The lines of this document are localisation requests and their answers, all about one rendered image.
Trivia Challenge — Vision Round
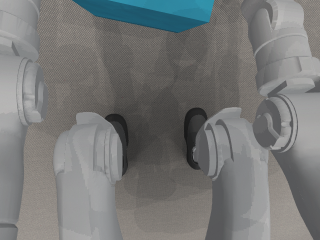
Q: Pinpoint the left robot forearm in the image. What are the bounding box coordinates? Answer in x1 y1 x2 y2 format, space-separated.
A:
0 0 41 63

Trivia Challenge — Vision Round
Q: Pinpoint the right robot upper arm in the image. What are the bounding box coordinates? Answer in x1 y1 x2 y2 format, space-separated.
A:
252 92 320 240

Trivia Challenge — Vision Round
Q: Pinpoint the carton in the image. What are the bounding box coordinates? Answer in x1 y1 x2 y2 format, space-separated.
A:
72 0 214 33

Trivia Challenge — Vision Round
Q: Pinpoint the right robot forearm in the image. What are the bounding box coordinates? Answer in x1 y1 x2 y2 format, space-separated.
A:
240 0 320 97

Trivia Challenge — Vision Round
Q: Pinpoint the right robot thigh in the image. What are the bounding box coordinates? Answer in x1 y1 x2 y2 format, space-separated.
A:
199 118 271 240

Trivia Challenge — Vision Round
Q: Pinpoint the left robot upper arm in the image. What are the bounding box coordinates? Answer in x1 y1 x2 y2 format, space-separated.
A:
0 54 49 240

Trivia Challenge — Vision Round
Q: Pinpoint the left robot shin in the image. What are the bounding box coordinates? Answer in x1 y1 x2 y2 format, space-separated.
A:
53 112 117 177

